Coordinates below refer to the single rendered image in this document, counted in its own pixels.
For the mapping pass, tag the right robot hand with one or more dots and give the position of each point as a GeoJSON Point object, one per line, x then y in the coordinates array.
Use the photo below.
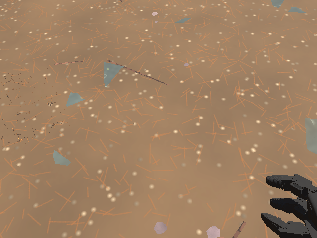
{"type": "Point", "coordinates": [304, 207]}

